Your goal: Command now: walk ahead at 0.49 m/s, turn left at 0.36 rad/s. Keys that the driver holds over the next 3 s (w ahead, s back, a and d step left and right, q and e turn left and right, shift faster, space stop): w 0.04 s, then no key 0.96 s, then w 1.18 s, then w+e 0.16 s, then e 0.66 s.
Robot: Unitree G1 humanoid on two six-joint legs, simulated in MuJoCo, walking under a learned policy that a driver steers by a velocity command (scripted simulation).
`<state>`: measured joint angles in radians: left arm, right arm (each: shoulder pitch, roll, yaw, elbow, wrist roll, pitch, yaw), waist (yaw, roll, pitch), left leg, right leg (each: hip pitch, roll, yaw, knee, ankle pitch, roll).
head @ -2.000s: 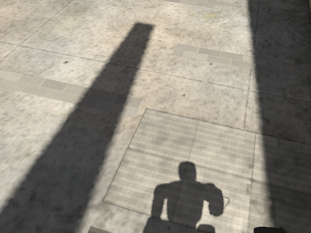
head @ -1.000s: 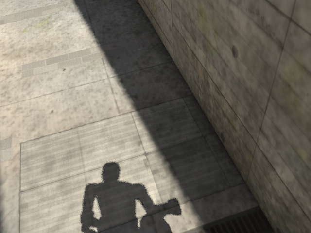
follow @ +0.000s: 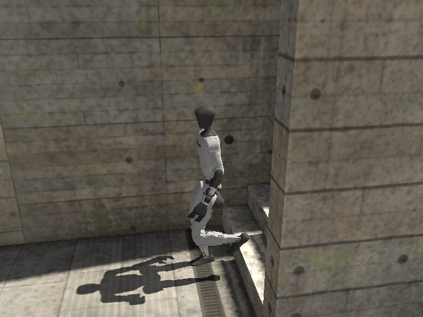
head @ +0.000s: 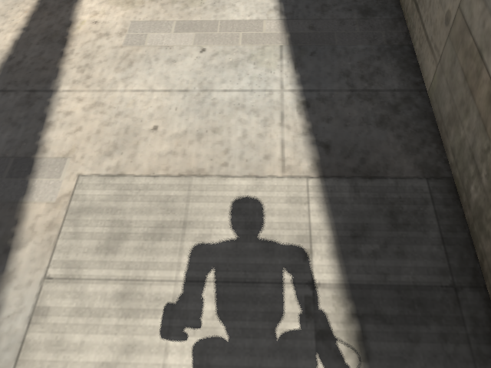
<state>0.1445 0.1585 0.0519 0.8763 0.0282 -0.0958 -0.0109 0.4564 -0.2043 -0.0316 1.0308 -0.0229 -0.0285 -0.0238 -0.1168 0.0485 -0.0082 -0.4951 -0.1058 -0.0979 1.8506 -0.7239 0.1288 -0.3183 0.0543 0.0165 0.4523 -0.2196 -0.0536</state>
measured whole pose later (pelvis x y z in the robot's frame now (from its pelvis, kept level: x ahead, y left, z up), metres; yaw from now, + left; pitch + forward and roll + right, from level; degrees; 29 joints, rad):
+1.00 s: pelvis +0.27 -0.08 +0.00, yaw +4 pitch +0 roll +0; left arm 0.33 0.12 -0.01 1.06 0.01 -0.03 0.04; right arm 0.31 -0.16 0.00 1.15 -0.01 -0.01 -0.04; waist 0.00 0.02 0.01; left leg -0.22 0.00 -0.03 0.44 -0.21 -0.01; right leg -0.18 0.05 -0.01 0.41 -0.22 -0.05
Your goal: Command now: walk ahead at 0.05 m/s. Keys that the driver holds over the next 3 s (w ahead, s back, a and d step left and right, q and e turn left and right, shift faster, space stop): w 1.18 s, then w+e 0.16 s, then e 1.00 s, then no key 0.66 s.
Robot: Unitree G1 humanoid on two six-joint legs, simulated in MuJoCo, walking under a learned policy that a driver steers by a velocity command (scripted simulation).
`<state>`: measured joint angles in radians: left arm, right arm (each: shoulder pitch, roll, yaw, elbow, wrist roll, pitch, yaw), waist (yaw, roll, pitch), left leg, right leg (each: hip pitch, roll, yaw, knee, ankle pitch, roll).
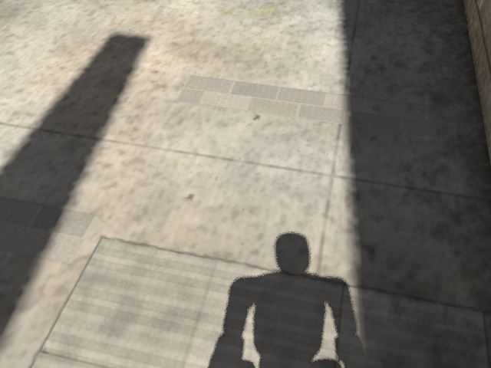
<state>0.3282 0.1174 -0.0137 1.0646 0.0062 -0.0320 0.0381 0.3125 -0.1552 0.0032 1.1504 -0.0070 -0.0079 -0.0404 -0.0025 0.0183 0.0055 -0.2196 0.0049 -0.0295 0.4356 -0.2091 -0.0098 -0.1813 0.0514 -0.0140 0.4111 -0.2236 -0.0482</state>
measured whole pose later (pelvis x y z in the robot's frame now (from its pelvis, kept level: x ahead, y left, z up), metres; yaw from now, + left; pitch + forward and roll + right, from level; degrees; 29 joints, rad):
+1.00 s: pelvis +0.39 +0.00 +0.00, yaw +1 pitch -1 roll -1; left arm 0.41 0.17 0.03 1.08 0.01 -0.10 0.00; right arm 0.20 -0.20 -0.05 0.98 -0.04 -0.05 0.01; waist 0.02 0.03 0.04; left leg -0.60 0.10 -0.01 1.01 -0.16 0.05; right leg -0.06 0.11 -0.10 0.26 -0.19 -0.12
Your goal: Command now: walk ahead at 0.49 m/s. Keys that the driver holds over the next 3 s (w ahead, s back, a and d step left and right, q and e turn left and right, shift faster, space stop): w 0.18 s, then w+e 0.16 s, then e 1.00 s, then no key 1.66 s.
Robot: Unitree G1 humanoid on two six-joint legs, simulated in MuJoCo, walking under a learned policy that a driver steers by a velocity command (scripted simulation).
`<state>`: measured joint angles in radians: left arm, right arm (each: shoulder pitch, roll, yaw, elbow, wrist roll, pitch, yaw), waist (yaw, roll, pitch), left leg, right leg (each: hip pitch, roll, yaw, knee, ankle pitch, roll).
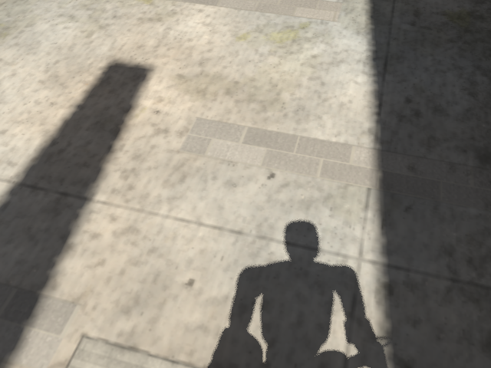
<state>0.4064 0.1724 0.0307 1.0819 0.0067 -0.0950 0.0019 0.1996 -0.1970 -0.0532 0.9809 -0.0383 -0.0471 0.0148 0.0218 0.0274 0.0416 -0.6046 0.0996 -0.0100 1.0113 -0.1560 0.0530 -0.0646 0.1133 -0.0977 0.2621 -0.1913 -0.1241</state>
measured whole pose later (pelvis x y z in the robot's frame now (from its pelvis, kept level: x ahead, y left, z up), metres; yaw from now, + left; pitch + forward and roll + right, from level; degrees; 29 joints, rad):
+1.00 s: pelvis +0.37 +0.00 -0.01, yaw -24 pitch +1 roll +2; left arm 0.22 0.24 0.08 0.83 0.01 0.02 0.01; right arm 0.15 -0.22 -0.06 0.82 -0.03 0.03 -0.03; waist 0.03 0.02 0.06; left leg -0.53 0.04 -0.03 1.07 -0.40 -0.03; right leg -0.37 0.10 0.01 0.43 -0.09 -0.12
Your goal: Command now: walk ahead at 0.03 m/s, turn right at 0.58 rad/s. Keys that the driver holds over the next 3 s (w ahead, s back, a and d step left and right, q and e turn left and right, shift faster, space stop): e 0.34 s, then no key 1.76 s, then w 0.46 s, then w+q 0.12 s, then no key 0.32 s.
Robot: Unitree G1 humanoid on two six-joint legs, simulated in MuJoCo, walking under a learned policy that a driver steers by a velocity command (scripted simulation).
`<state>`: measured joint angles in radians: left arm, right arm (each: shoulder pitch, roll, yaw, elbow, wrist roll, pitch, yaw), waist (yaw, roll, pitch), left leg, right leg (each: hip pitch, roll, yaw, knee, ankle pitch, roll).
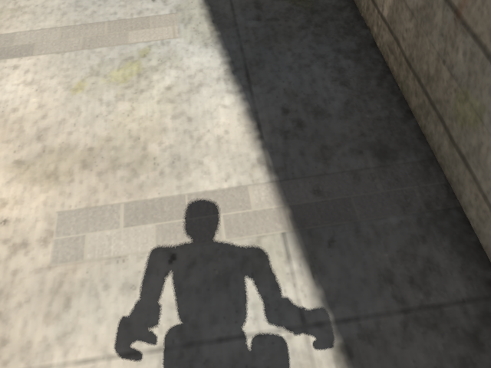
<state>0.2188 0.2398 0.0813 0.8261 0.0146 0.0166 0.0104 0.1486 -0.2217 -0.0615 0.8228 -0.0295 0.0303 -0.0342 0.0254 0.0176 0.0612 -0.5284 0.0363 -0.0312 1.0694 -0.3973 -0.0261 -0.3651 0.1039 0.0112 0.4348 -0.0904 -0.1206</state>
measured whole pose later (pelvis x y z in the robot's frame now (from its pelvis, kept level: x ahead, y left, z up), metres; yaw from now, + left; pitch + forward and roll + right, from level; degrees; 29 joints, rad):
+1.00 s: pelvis -0.01 +0.02 +0.01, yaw -18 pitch -1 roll +0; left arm 0.17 0.22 -0.01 0.90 0.01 0.00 0.03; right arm 0.28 -0.25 -0.03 0.91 -0.02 0.01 -0.01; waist -0.03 0.02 0.03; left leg -0.13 0.03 0.04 0.37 -0.22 -0.02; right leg -0.12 0.05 0.04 0.39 -0.24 -0.04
